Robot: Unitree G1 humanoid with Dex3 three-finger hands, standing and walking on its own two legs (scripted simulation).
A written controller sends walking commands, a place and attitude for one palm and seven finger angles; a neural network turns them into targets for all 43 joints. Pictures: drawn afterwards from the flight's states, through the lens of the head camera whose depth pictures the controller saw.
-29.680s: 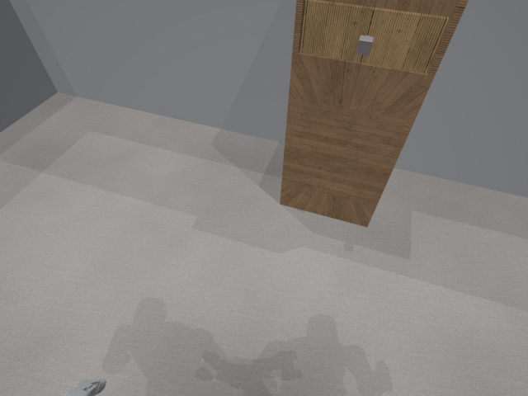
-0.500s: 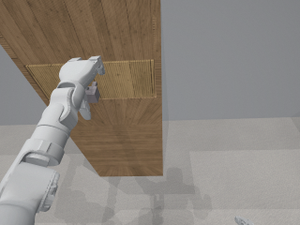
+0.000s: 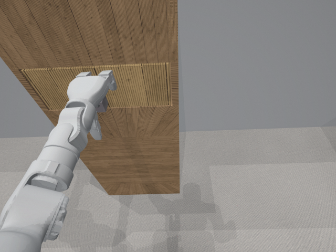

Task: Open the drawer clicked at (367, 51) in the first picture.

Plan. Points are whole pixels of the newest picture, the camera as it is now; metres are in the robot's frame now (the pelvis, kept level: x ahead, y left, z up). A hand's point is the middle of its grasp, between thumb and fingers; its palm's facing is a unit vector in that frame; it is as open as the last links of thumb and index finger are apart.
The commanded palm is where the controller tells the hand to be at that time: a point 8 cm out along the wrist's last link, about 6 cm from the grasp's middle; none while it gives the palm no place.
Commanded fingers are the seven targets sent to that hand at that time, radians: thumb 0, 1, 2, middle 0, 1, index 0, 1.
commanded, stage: lower the fingers behind the handle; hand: left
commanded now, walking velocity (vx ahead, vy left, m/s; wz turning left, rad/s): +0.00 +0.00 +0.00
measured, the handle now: (100, 98) +0.49 +0.20 +0.09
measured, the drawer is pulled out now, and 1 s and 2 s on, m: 0.00 0.00 0.00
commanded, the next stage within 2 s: close the thumb around the handle in 0.88 s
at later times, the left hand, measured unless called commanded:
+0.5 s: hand (101, 113) +0.45 +0.19 +0.07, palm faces -0.04 -0.05 -1.00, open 13.8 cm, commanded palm +0.43 +0.20 +0.13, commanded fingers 0.00 -0.50 0.30 -0.30 -1.20 -0.30 -1.20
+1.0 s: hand (100, 112) +0.45 +0.20 +0.07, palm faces -0.04 -0.05 -1.00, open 13.7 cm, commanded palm +0.43 +0.21 +0.13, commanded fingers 0.00 -0.39 0.35 -0.31 -1.21 -0.31 -1.21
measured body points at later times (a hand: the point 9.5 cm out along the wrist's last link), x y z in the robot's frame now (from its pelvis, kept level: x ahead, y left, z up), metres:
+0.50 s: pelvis +0.00 +0.00 +0.00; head +0.05 -0.02 +0.44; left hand +0.45 +0.20 +0.13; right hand +0.07 -0.27 -0.14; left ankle -0.01 +0.10 -0.73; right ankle -0.04 -0.09 -0.73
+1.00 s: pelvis +0.00 +0.00 +0.00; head +0.05 -0.03 +0.44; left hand +0.45 +0.20 +0.13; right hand +0.07 -0.27 -0.14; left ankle -0.01 +0.10 -0.73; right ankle -0.04 -0.09 -0.73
